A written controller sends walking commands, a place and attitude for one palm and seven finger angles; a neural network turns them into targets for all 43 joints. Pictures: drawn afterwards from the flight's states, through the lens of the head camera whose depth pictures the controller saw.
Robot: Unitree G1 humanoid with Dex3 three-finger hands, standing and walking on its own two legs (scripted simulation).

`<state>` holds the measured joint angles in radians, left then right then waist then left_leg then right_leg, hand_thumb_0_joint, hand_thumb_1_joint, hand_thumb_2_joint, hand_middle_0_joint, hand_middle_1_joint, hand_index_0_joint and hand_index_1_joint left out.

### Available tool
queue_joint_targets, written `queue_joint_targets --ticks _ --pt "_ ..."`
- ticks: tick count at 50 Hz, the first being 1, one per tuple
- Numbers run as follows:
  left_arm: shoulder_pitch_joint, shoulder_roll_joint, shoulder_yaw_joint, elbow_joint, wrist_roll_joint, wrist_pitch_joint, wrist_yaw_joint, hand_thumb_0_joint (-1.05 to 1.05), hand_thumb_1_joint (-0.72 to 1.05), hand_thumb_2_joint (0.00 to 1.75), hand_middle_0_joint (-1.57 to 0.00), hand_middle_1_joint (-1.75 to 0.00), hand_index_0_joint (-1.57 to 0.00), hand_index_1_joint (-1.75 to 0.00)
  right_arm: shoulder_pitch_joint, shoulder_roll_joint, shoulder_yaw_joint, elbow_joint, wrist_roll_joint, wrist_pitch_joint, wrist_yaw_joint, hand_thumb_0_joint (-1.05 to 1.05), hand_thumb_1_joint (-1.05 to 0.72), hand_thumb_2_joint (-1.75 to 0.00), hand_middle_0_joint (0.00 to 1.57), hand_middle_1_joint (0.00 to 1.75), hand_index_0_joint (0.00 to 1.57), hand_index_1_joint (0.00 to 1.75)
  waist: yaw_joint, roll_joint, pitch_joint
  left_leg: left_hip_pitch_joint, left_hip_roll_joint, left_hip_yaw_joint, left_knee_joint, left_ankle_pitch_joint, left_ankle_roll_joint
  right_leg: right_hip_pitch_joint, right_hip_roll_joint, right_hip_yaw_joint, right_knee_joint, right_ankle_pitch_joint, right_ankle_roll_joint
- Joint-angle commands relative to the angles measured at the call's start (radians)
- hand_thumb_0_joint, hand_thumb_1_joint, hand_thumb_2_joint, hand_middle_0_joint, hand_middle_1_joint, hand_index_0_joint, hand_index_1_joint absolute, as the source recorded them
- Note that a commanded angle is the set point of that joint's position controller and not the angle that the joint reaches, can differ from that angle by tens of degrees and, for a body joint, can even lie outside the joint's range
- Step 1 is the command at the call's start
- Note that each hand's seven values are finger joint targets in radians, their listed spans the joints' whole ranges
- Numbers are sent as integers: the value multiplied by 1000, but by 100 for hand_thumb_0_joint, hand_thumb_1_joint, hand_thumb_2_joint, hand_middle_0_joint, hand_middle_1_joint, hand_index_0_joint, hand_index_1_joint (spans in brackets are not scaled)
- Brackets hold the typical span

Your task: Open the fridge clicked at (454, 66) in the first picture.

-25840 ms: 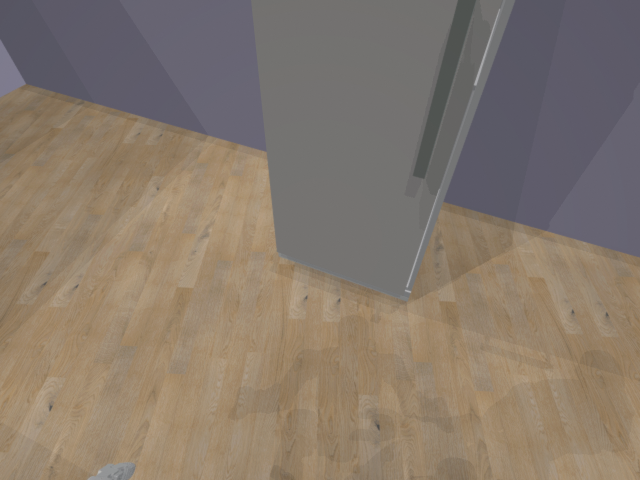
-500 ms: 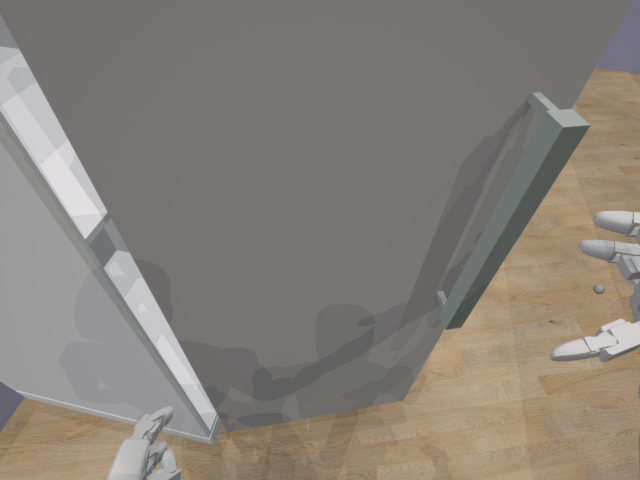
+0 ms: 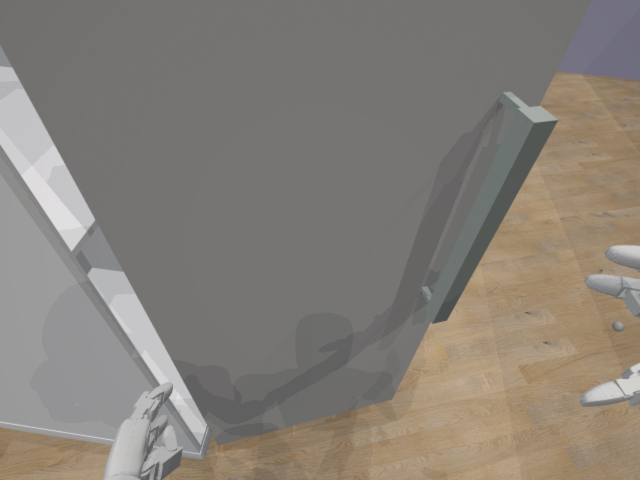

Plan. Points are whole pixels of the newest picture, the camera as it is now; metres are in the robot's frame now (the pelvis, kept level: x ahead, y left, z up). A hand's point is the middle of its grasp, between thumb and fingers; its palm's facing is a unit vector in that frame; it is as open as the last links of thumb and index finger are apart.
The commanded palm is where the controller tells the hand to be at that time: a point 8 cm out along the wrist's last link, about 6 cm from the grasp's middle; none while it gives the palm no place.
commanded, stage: draw the hand back to the body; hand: right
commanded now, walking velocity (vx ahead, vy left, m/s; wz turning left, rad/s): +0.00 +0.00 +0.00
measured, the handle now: (465, 230) +0.42 -0.20 +0.10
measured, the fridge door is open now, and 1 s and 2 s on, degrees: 68 68 68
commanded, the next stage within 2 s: step back with the hand held close in 1.50 s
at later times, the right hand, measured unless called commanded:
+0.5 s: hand (632, 337) +0.23 -0.29 +0.15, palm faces +0.22 +0.94 -0.27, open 14.3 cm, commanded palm +0.18 -0.33 +0.17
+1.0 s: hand out of the picture +0.22 -0.29 +0.17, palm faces +0.44 +0.80 -0.41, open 9.9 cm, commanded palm +0.17 -0.32 +0.19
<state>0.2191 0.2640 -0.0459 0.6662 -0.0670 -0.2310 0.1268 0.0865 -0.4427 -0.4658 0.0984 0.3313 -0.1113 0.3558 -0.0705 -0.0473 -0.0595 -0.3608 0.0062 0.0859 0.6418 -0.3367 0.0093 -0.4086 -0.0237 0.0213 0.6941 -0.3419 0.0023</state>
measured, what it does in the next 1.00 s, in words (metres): stands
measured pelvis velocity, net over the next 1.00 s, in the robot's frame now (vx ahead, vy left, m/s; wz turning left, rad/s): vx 0.02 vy -0.02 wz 0.02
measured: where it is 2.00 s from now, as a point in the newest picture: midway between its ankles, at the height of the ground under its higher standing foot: outside the picture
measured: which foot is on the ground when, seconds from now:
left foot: down 0.00-1.00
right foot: down 0.00-1.00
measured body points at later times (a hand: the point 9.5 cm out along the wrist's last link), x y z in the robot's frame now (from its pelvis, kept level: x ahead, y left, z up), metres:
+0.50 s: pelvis +0.00 -0.01 +0.00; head -0.01 -0.01 +0.45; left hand +0.20 +0.21 -0.05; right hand +0.21 -0.34 +0.17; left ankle +0.00 +0.11 -0.72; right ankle +0.01 -0.12 -0.72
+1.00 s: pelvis +0.02 -0.02 +0.01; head +0.00 -0.01 +0.46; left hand +0.20 +0.20 -0.07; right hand +0.19 -0.33 +0.19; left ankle +0.00 +0.11 -0.72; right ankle +0.01 -0.12 -0.72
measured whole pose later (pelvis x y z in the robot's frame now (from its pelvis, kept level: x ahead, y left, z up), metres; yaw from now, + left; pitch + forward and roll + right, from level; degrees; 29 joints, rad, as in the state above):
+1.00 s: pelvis +0.02 -0.02 +0.01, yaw +1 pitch -2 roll +1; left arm 0.21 0.22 -0.03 0.66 -0.01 -0.17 0.06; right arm 0.42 -0.39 -0.34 -0.37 0.06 -0.06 -0.11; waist -0.08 -0.04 -0.01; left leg -0.17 0.04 0.04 0.50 -0.30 -0.02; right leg -0.20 0.01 -0.02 0.54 -0.31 -0.03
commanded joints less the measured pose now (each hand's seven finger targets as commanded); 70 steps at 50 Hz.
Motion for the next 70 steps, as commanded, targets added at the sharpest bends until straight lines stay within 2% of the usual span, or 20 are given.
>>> queue_joint_targets --ticks 1,3,8,13,16,21,22,23,24,25,27,31,33,39,48,50,56,62,65,70 --pt "-106 137 33 -165 -16 -111 42 0 90 90 -20 -30 -20 -30 -301 -327 -103 -208 93 69 136 0 55 -20 25 115 25 115 41 -44 -208 110 12 -70 -141 226 -4 142 16 11 -120 203 -44" --pt "-104 134 25 -170 -12 -128 28 0 90 90 -20 -30 -20 -30 -260 -338 -116 -223 92 84 170 0 55 -20 25 115 25 115 30 -51 -183 113 12 -68 -144 253 1 150 17 18 -123 232 -45" --pt "-103 129 34 -194 -8 -149 -8 0 90 90 -20 -30 -20 -30 -66 -324 -209 -201 118 104 130 0 55 -20 25 115 25 115 -8 -10 -136 105 11 -57 -139 256 3 116 11 12 -121 244 -34" --pt "-108 133 33 -212 -17 -158 -11 0 90 90 -20 -30 -20 -30 -61 -268 -149 -274 108 151 104 0 55 -20 25 115 25 115 7 -25 -100 52 9 -49 -142 182 0 115 4 9 -128 189 -32" --pt "-103 131 35 -219 -16 -178 -6 0 90 90 -20 -30 -20 -30 -101 -272 -126 -396 100 143 88 0 55 -20 25 115 25 115 11 -58 -133 43 7 -40 -132 166 2 150 3 22 -131 182 -34" --pt "-99 129 30 -196 -11 -199 8 0 90 90 -20 -30 -20 -30 -76 -274 -140 -436 93 132 57 0 37 -29 24 104 24 104 9 -48 -129 37 5 -32 -130 152 5 169 -1 38 -138 172 -30" --pt "-81 113 44 -166 45 -173 -18 0 90 90 -20 -30 -20 -30 -101 -359 -137 -562 -123 71 -171 0 33 -31 24 102 24 102 -38 -49 -55 70 18 -56 -174 146 22 97 0 30 -145 194 -30" --pt "-81 118 50 -148 50 -163 -25 0 90 90 -20 -30 -20 -30 11 -257 -99 -506 -143 66 -270 0 30 -32 24 100 24 100 -11 -18 -6 48 31 -47 -184 126 29 84 -16 21 -152 162 -18" --pt "-76 107 50 -143 46 -144 -33 0 90 90 -20 -30 -20 -30 85 -177 -47 -494 -170 61 -330 0 26 -34 24 98 24 98 -9 -12 -21 62 40 -43 -177 135 27 101 -22 18 -157 159 -17" --pt "-79 102 51 -148 46 -128 -40 0 90 90 -20 -30 -20 -30 120 -139 -4 -530 -188 51 -370 0 22 -36 24 96 24 96 -3 -21 -18 72 43 -42 -163 136 24 109 -27 20 -163 149 -16" --pt "-88 102 56 -151 48 -101 -44 0 90 90 -20 -30 -20 -30 113 -164 -12 -608 -216 26 -427 0 15 -39 24 92 24 92 -5 -97 -84 102 50 -48 -151 142 25 151 -25 18 -180 142 -18" --pt "-100 96 61 -148 54 -73 -39 0 90 90 -20 -30 -20 -30 88 -161 8 -649 -249 1 -481 0 1 -46 23 83 23 83 2 -55 -83 114 51 -47 -153 138 23 181 -30 28 -207 145 -22" --pt "-105 101 63 -140 55 -56 -32 0 90 90 -20 -30 -20 -30 112 -164 -3 -611 -257 0 -492 0 -7 -50 23 79 23 79 0 -8 -58 122 50 -44 -165 144 23 182 -31 25 -216 162 -28" --pt "-117 87 61 -142 58 -26 -38 0 90 90 -20 -30 -20 -30 160 -136 16 -644 -265 -8 -495 0 -28 -60 22 66 22 66 -10 -54 -61 172 52 -39 -171 207 26 228 -36 33 -239 284 -13" --pt "-123 82 68 -157 59 4 -47 0 90 90 -20 -30 -20 -30 280 -140 -16 -650 -264 -5 -488 0 -61 -76 21 47 21 47 -19 8 -27 205 55 -36 -202 257 25 238 -48 16 -250 346 -10" --pt "-125 78 68 -165 57 5 -49 0 90 90 -20 -30 -20 -30 261 -143 -8 -714 -267 -12 -486 0 -68 -80 21 43 21 43 -18 -42 -53 208 58 -41 -203 268 24 259 -50 13 -245 362 -9" --pt "-124 76 70 -166 59 2 -46 0 90 90 -20 -30 -20 -30 295 -144 -12 -737 -269 -16 -491 0 -90 -90 20 30 20 30 -19 -31 -45 205 58 -40 -215 264 25 268 -47 6 -241 338 -17" --pt "-131 77 71 -159 58 3 -38 0 90 90 -20 -30 -20 -30 256 -139 -4 -719 -272 -17 -494 0 -90 -90 20 30 20 30 -14 -31 -18 189 59 -42 -224 229 24 266 -42 3 -246 284 -22" --pt "-134 76 71 -159 59 7 -36 0 90 90 -20 -30 -20 -30 277 -127 4 -688 -268 -12 -493 0 -90 -90 20 30 20 30 -13 12 -1 187 62 -43 -238 239 21 260 -40 -5 -239 275 -30" --pt "-142 73 71 -157 58 5 -36 0 90 90 -20 -30 -20 -30 266 -135 5 -711 -270 -18 -491 0 -90 -90 20 30 20 30 -15 -17 -16 191 66 -51 -244 246 22 274 -38 -10 -236 275 -33"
